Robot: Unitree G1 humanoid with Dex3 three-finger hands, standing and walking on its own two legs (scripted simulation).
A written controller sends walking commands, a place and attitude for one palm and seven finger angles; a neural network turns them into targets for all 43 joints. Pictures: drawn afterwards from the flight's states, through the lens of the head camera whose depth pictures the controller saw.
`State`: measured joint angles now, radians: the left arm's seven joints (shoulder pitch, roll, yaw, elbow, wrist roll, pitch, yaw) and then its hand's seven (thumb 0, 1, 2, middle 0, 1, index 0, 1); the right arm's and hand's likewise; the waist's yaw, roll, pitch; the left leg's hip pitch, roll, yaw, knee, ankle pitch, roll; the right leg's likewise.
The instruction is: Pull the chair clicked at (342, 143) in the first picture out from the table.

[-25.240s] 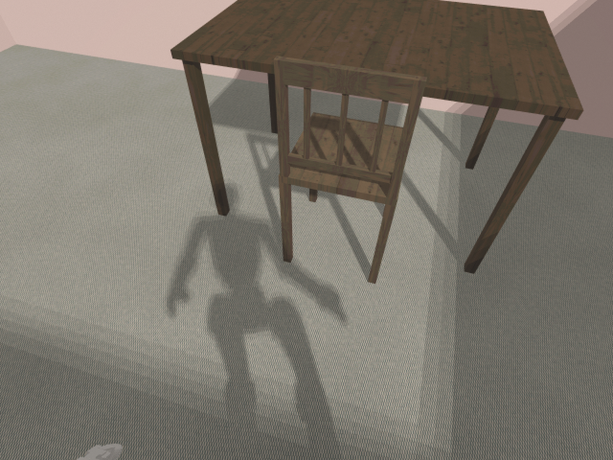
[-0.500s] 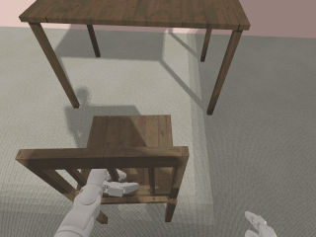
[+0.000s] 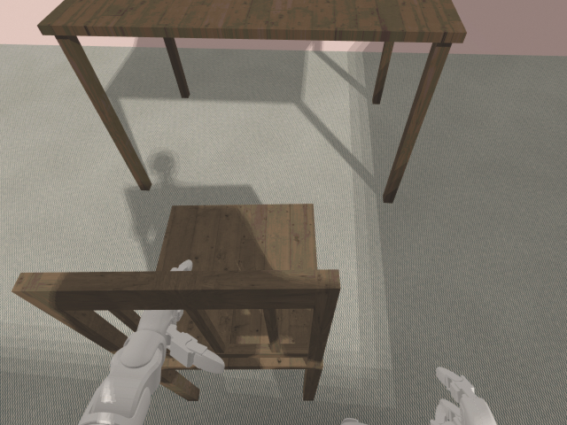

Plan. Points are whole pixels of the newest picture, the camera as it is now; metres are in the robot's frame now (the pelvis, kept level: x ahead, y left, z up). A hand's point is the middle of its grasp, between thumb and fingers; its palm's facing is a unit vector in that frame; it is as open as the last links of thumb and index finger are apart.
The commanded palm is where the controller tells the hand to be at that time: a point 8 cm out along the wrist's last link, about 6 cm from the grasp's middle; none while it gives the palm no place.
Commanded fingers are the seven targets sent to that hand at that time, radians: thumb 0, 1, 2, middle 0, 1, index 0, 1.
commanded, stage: draw the fingers out of the gap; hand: left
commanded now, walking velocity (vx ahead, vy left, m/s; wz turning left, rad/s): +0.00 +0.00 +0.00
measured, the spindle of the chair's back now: (207, 329) +0.28 +0.13 -0.08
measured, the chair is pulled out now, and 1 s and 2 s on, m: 0.65 0.65 0.65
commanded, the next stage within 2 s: draw the hand back to the body in 0.80 s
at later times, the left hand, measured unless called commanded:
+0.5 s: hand (183, 380) +0.20 +0.14 -0.04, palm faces -0.12 -0.98 -0.15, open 17.5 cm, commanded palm +0.18 +0.19 -0.02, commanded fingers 0.00 -0.55 0.20 0.00 0.00 0.00 0.00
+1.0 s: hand out of the picture +0.13 +0.14 -0.02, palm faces -0.02 -1.00 -0.06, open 17.5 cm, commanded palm +0.11 +0.21 +0.00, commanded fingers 0.00 -0.55 0.20 0.00 0.00 0.00 0.00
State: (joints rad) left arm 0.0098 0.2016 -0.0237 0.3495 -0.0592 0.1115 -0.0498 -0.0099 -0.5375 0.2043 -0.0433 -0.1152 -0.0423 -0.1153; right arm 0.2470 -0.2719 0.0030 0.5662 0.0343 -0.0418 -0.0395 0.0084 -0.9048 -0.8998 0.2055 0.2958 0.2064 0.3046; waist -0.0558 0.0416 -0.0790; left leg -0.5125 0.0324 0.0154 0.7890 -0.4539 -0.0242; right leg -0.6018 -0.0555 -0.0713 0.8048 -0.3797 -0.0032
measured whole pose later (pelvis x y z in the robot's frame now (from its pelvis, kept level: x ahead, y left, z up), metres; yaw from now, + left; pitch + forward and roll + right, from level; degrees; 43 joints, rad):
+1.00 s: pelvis -0.01 +0.01 -0.03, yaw +1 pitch +11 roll -1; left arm 0.67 0.20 -0.11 -0.27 -0.10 0.07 -0.03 -0.01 -0.54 0.20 -0.01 0.00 -0.01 0.00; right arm 0.24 -0.22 0.01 0.45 0.03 -0.14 -0.10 0.01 -0.90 -0.90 0.21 0.30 0.21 0.30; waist -0.01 0.03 -0.13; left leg -0.65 0.02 -0.01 1.00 -0.54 -0.01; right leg -0.71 -0.08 -0.09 0.97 -0.44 0.01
